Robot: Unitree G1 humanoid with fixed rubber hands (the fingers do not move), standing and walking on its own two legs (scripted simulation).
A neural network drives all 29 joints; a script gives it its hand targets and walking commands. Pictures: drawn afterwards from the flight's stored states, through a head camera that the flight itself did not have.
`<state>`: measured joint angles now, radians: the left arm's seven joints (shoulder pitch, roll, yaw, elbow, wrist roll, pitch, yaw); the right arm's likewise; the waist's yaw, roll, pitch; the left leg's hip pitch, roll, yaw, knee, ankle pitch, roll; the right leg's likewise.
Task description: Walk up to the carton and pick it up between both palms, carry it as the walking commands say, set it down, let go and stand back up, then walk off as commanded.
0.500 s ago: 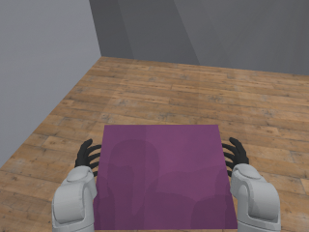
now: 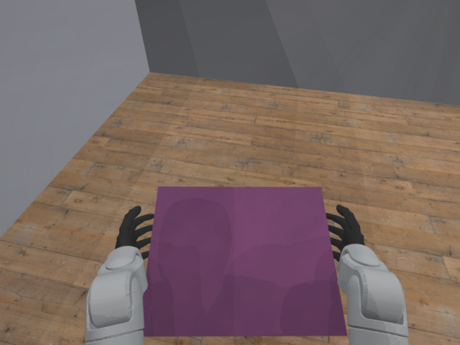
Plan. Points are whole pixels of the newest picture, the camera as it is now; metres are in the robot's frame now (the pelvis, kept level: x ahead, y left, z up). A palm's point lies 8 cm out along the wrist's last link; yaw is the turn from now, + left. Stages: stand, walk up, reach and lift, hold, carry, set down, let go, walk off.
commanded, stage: carry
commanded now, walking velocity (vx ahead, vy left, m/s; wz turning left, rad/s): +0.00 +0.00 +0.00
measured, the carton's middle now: (238, 265) +0.28 +0.00 -0.03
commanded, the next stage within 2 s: hold in 1.16 s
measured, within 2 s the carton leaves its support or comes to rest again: neither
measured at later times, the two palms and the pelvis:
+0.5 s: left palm (122, 255) +0.25 +0.18 +0.08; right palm (355, 253) +0.25 -0.17 +0.08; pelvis -0.01 +0.00 +0.00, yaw +0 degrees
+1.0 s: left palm (119, 258) +0.24 +0.19 +0.08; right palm (353, 256) +0.24 -0.17 +0.08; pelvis -0.01 +0.01 +0.00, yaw +0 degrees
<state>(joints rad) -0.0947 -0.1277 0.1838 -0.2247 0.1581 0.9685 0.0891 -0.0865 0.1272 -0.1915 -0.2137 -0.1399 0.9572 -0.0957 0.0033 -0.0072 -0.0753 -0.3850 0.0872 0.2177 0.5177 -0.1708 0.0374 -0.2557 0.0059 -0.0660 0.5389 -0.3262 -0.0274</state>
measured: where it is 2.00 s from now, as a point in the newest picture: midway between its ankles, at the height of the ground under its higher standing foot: outside the picture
